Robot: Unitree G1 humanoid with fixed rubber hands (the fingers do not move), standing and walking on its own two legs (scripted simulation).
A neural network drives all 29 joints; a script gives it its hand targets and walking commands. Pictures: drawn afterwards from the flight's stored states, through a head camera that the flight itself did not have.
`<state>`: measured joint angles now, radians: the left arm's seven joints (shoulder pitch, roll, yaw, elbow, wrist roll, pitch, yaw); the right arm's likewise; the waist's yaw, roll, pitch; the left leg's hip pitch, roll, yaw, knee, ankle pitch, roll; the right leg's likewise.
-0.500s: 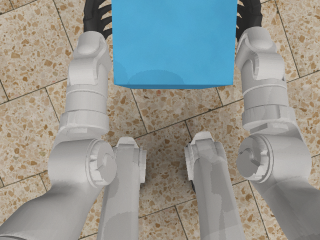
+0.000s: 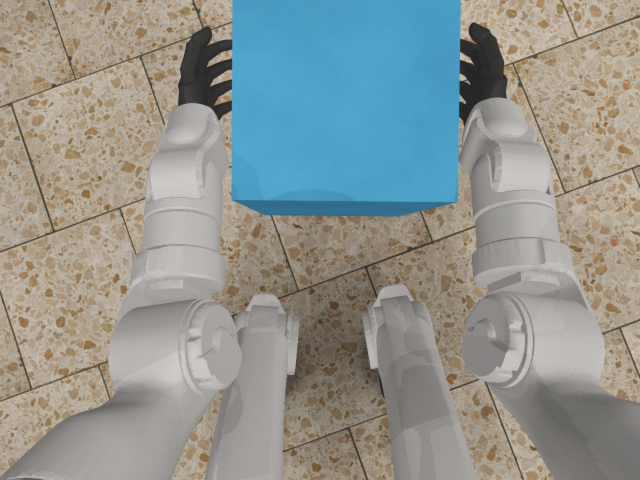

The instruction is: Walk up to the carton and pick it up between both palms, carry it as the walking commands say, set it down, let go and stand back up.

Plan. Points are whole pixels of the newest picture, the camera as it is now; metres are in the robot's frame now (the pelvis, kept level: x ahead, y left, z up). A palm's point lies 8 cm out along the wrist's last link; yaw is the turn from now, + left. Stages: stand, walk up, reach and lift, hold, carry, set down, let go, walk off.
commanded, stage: reach and lift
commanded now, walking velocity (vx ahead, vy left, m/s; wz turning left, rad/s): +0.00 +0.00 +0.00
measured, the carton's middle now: (337, 129) +0.51 -0.03 -0.15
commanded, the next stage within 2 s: none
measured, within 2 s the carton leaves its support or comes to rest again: neither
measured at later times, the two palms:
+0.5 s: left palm (166, 99) +0.49 +0.12 +0.00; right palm (511, 91) +0.48 -0.17 +0.00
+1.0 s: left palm (120, 88) +0.47 +0.13 +0.07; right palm (563, 79) +0.46 -0.17 +0.07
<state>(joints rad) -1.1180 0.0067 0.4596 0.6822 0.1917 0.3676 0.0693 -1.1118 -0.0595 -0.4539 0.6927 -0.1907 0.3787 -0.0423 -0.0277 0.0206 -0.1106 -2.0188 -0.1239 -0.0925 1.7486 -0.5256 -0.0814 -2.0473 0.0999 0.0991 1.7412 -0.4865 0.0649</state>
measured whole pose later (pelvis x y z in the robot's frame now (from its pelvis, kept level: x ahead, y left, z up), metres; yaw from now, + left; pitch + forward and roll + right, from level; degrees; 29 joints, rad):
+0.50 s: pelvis +0.02 +0.00 +0.06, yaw -1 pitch +43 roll +0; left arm -0.96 -0.04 0.45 0.66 0.21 0.36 0.06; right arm -0.96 0.00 -0.45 0.67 -0.20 0.37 -0.04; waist -0.02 0.02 -0.19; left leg -1.80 -0.12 -0.11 1.57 -0.51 -0.07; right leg -1.82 0.10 0.11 1.56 -0.48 0.06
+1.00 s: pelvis +0.03 +0.00 +0.12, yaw -1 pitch +37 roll +0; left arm -0.78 -0.08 0.41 0.64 0.21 0.33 0.05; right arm -0.78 0.04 -0.43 0.64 -0.20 0.35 -0.04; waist -0.02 0.02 -0.22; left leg -1.52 -0.12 -0.13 1.35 -0.48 -0.05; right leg -1.53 0.10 0.12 1.34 -0.45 0.05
